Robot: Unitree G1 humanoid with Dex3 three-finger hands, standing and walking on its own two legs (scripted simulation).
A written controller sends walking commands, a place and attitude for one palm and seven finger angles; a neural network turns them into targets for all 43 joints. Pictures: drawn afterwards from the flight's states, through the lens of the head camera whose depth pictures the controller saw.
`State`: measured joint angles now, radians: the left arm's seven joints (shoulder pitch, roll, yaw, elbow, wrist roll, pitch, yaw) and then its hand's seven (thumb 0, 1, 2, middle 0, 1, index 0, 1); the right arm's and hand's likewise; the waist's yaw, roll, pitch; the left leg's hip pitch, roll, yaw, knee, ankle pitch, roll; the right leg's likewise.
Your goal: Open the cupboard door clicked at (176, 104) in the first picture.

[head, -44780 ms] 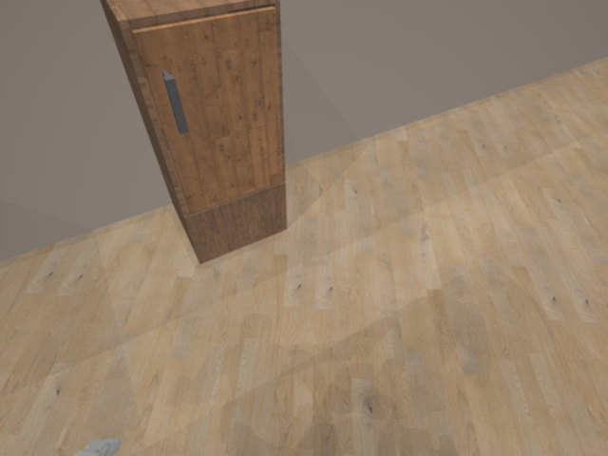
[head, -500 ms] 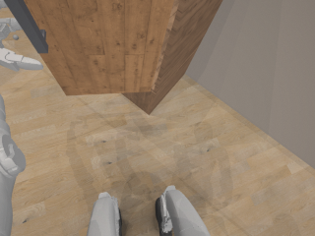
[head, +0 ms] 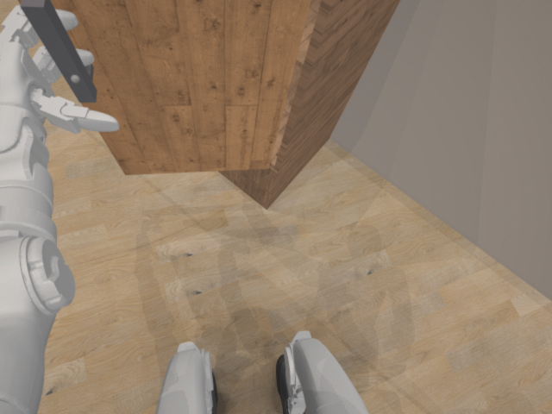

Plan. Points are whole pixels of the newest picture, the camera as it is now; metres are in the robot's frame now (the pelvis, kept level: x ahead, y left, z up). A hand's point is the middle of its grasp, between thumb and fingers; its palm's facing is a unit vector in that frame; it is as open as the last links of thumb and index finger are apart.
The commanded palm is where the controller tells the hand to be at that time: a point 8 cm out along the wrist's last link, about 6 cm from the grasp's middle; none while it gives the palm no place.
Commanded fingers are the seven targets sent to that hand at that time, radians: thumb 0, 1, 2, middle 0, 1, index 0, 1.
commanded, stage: slide the fingers in behind the handle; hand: left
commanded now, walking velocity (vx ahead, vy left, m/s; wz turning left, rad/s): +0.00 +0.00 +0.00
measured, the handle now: (67, 43) +0.60 +0.22 +0.07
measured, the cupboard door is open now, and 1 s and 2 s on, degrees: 45 46 66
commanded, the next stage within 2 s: close the thumb around the handle in 0.56 s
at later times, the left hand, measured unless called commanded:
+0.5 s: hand (88, 76) +0.55 +0.19 +0.07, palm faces +0.05 -1.00 -0.02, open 14.1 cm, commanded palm +0.53 +0.22 +0.07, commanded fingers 0.00 -0.50 0.30 -0.30 -1.20 -0.30 -1.20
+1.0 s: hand (87, 77) +0.55 +0.19 +0.07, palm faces +0.04 -1.00 -0.02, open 10.8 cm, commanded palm +0.53 +0.22 +0.07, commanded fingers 0.00 0.51 0.73 -0.37 -1.31 -0.37 -1.31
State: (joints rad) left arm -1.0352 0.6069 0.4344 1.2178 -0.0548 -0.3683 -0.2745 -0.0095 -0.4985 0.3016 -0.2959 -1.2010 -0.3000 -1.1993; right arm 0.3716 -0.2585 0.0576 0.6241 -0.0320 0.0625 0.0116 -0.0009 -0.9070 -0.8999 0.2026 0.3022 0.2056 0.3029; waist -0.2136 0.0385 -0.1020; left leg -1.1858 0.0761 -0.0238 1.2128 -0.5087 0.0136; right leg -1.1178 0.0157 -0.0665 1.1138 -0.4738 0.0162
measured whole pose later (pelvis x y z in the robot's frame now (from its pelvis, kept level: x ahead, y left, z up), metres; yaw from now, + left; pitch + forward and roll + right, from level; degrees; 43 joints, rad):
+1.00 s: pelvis +0.01 +0.00 +0.00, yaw +0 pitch +27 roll -5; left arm -1.01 0.56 0.41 1.20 -0.06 -0.40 -0.22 -0.01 0.00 0.51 -0.32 -1.25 -0.32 -1.25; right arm 0.37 -0.25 0.04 0.64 -0.04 0.07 0.02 0.00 -0.91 -0.90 0.20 0.30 0.20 0.30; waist -0.21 0.04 -0.11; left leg -1.16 0.07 -0.02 1.20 -0.51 0.01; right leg -1.10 0.02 -0.07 1.11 -0.48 0.01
